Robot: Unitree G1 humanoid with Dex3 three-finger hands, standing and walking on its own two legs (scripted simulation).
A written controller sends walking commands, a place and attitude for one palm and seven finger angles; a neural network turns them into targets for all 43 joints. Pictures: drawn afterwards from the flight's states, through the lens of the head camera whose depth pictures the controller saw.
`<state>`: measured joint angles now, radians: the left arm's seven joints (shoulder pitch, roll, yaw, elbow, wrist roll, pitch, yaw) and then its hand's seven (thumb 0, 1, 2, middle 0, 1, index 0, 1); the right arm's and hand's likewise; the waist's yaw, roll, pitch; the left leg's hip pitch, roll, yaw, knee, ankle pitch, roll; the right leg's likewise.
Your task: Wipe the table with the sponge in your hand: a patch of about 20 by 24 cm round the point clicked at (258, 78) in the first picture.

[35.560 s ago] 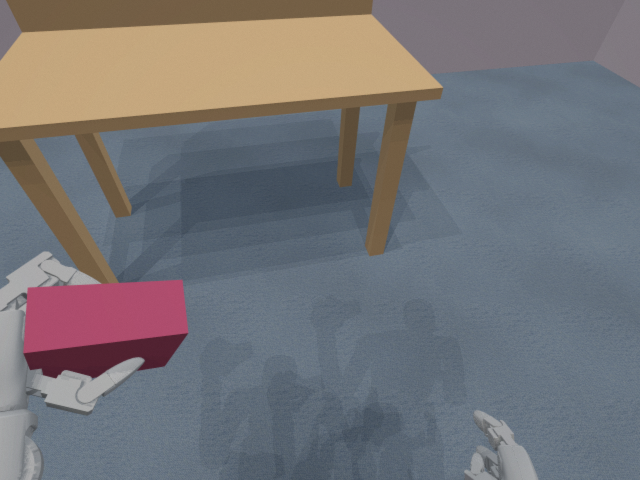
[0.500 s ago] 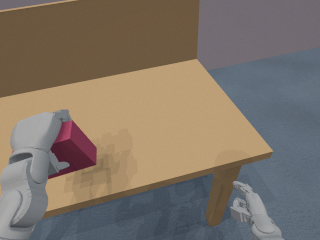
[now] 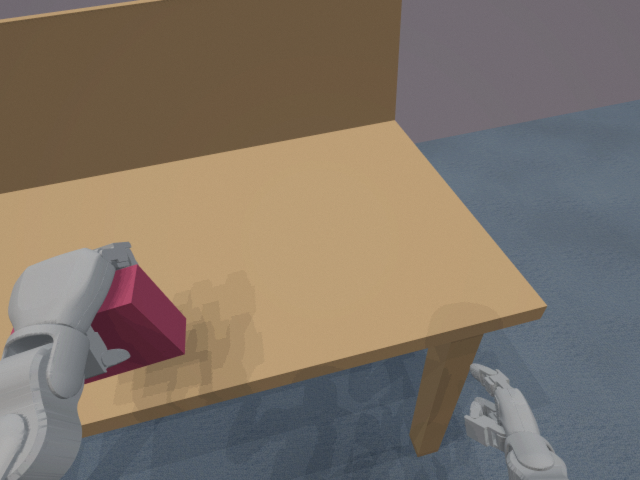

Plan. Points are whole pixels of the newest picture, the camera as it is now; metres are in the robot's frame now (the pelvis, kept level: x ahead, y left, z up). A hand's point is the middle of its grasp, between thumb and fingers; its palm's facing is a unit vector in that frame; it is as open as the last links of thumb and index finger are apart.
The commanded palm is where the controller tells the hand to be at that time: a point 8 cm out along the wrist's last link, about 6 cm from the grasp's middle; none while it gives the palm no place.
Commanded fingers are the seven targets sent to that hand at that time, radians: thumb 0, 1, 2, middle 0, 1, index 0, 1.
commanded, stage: bring the sponge back beside the body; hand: left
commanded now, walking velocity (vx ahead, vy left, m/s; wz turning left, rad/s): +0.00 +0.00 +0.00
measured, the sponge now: (119, 335) +0.21 +0.29 +0.11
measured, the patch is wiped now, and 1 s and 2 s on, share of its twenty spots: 0.95 0.95 0.95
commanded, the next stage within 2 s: step back with the hand held close in 0.96 s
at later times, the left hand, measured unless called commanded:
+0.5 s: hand (98, 327) +0.20 +0.28 +0.14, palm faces +0.13 -0.13 -0.98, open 9.6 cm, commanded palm +0.16 +0.28 +0.21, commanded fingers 0.00 0.10 1.30 -1.20 -1.60 -1.20 -1.60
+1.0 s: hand (102, 330) +0.20 +0.28 +0.14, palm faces +0.12 -0.13 -0.98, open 9.6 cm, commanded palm +0.16 +0.28 +0.21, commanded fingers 0.00 0.10 1.30 -1.20 -1.60 -1.20 -1.60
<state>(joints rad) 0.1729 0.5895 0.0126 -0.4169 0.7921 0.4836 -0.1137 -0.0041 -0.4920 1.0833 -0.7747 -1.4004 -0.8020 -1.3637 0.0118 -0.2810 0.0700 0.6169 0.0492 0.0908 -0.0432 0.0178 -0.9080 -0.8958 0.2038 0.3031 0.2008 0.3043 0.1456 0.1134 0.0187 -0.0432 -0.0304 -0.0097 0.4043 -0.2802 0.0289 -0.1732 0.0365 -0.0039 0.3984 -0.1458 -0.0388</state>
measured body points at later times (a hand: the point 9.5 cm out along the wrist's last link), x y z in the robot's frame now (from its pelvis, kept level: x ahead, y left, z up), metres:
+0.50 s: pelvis +0.00 +0.00 +0.00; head -0.02 -0.04 +0.45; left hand +0.19 +0.29 +0.20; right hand +0.26 -0.18 -0.07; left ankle -0.03 +0.10 -0.74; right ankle +0.05 -0.10 -0.74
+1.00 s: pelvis +0.00 +0.00 +0.00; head -0.02 -0.04 +0.45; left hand +0.19 +0.28 +0.19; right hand +0.26 -0.19 -0.07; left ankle -0.03 +0.10 -0.74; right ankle +0.05 -0.10 -0.74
